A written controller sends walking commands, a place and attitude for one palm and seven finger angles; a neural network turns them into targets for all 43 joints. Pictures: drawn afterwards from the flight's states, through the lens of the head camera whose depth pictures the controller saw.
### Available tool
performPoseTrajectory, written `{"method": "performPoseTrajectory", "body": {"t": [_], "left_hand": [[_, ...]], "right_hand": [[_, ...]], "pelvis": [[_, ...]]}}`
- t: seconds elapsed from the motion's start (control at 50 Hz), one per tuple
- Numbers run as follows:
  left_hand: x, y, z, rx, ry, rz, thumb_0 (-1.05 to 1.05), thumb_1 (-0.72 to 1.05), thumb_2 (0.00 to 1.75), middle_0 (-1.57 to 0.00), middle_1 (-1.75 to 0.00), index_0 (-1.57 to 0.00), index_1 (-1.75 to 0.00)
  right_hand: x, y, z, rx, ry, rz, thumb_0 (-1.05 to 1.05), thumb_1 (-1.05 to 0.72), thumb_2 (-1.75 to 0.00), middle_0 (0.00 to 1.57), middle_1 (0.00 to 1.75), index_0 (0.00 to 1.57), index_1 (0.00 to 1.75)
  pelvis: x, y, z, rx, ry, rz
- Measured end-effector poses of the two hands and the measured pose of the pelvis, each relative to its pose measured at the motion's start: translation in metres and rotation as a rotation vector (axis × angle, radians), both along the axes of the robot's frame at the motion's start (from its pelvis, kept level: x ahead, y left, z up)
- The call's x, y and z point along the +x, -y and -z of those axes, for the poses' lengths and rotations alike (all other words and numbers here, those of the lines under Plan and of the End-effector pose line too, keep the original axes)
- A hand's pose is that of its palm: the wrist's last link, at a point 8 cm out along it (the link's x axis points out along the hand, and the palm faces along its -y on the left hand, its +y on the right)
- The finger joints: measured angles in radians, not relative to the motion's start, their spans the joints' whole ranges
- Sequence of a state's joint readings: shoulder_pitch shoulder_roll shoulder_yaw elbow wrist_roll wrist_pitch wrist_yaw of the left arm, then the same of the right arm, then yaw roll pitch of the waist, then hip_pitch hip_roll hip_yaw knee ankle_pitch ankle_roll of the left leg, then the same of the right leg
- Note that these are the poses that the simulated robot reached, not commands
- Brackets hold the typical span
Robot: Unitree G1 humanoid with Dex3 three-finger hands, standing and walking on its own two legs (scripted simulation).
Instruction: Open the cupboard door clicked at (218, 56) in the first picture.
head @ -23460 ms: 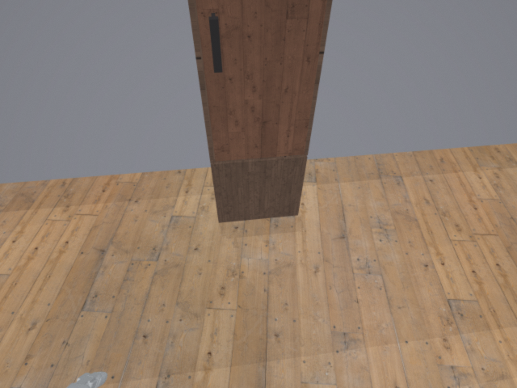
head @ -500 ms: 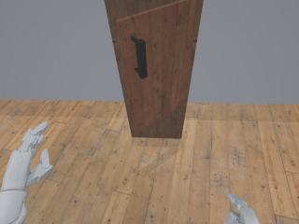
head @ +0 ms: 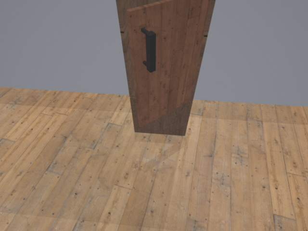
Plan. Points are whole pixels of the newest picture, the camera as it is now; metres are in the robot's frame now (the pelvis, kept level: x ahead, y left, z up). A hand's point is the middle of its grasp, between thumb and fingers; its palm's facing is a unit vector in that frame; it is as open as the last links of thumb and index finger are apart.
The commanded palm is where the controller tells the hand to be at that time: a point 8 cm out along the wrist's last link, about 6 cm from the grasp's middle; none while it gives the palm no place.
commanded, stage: let the arm hang, fingers relaxed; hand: left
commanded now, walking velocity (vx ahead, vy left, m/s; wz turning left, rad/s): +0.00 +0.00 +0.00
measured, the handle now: (147, 50) +0.66 +0.07 +0.12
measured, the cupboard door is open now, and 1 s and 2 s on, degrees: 40 40 40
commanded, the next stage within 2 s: look to check the result in 0.52 s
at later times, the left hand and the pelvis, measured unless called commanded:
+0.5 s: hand out of the picture +0.09 +0.23 -0.15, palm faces +0.00 -0.95 -0.30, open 7.4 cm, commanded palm none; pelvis +0.02 +0.01 +0.01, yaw +0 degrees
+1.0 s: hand out of the picture +0.13 +0.24 -0.14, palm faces -0.02 -0.94 -0.35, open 7.4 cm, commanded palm none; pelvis +0.05 -0.01 +0.01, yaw -1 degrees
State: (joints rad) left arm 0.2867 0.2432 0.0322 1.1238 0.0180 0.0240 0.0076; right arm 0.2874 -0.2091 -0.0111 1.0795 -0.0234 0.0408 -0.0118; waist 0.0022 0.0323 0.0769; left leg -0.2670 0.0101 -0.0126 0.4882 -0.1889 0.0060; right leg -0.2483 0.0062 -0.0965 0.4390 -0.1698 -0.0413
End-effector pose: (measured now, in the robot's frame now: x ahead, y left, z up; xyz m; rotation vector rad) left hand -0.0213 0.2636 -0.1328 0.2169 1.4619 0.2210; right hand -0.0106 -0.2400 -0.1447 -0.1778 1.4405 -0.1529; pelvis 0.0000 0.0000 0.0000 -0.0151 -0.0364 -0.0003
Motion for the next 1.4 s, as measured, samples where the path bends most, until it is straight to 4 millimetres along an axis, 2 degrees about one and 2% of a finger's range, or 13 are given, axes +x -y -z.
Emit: {"method": "performPoseTrajectory", "body": {"t": [0.08, 0.18, 0.28, 0.38, 0.6, 0.76, 0.9, 1.06, 1.22, 1.32, 1.4], "left_hand": [[0.013, -0.011, -0.005, 0.027, 0.034, 0.005, 0.01, 0.92, 0.90, -0.20, -0.30, -0.21, -0.30], [0.041, -0.018, -0.008, 0.036, 0.107, 0.026, 0.01, 0.91, 0.90, -0.20, -0.30, -0.20, -0.30], [0.069, -0.017, -0.011, 0.030, 0.171, 0.053, 0.00, 0.91, 0.90, -0.20, -0.30, -0.20, -0.30], [0.089, -0.015, -0.012, 0.022, 0.201, 0.072, 0.00, 0.91, 0.90, -0.20, -0.30, -0.21, -0.30], [0.111, -0.017, -0.016, 0.029, 0.197, 0.088, 0.00, 0.90, 0.90, -0.20, -0.30, -0.21, -0.30], [0.123, -0.020, -0.021, 0.051, 0.184, 0.093, 0.00, 0.90, 0.90, -0.20, -0.30, -0.21, -0.30], [0.136, -0.019, -0.025, 0.067, 0.190, 0.098, 0.00, 0.90, 0.90, -0.20, -0.30, -0.21, -0.30], [0.151, -0.014, -0.027, 0.069, 0.206, 0.110, 0.00, 0.90, 0.90, -0.20, -0.30, -0.21, -0.30], [0.161, -0.007, -0.026, 0.059, 0.216, 0.122, 0.00, 0.90, 0.90, -0.20, -0.30, -0.21, -0.30], [0.162, 0.000, -0.020, 0.050, 0.198, 0.128, 0.00, 0.90, 0.90, -0.20, -0.30, -0.21, -0.30], [0.158, 0.011, -0.011, 0.018, 0.165, 0.144, 0.00, 0.91, 0.90, -0.20, -0.30, -0.21, -0.30]], "right_hand": [[-0.001, -0.009, 0.003, 0.018, 0.004, 0.008, 0.01, -0.90, -0.90, 0.21, 0.30, 0.20, 0.30], [0.006, -0.012, 0.004, 0.021, 0.031, 0.010, 0.01, -0.90, -0.90, 0.21, 0.30, 0.20, 0.30], [0.022, -0.006, 0.000, 0.005, 0.068, 0.006, 0.00, -0.90, -0.90, 0.21, 0.30, 0.20, 0.30], [0.042, 0.007, -0.006, -0.026, 0.103, -0.001, 0.00, -0.90, -0.90, 0.21, 0.30, 0.20, 0.30], [0.085, 0.031, -0.018, -0.077, 0.149, -0.033, 0.00, -0.90, -0.90, 0.21, 0.30, 0.20, 0.30], [0.112, 0.037, -0.019, -0.075, 0.168, -0.054, 0.00, -0.90, -0.90, 0.21, 0.30, 0.20, 0.30], [0.128, 0.040, -0.019, -0.069, 0.178, -0.060, 0.00, -0.90, -0.90, 0.21, 0.30, 0.20, 0.30], [0.135, 0.045, -0.019, -0.071, 0.175, -0.057, 0.00, -0.90, -0.90, 0.21, 0.30, 0.20, 0.30], [0.132, 0.051, -0.020, -0.080, 0.163, -0.044, 0.00, -0.90, -0.90, 0.21, 0.30, 0.20, 0.30], [0.124, 0.050, -0.018, -0.087, 0.162, -0.010, 0.00, -0.90, -0.90, 0.21, 0.30, 0.20, 0.30], [0.109, 0.040, -0.013, -0.073, 0.158, 0.047, 0.00, -0.91, -0.90, 0.20, 0.30, 0.20, 0.30]], "pelvis": [[-0.001, -0.004, -0.001, 0.003, 0.001, 0.003], [0.000, -0.008, -0.002, 0.012, 0.006, 0.005], [0.003, -0.010, -0.003, 0.017, 0.004, 0.006], [0.008, -0.009, -0.004, 0.019, 0.000, 0.008], [0.026, -0.005, -0.008, 0.019, -0.004, 0.007], [0.037, -0.001, -0.010, 0.019, -0.011, 0.009], [0.047, 0.003, -0.010, 0.020, -0.014, 0.011], [0.055, 0.007, -0.011, 0.020, -0.017, 0.014], [0.060, 0.011, -0.011, 0.020, -0.016, 0.021], [0.060, 0.012, -0.009, 0.019, -0.020, 0.054], [0.057, 0.011, -0.005, 0.015, -0.018, 0.093]]}}
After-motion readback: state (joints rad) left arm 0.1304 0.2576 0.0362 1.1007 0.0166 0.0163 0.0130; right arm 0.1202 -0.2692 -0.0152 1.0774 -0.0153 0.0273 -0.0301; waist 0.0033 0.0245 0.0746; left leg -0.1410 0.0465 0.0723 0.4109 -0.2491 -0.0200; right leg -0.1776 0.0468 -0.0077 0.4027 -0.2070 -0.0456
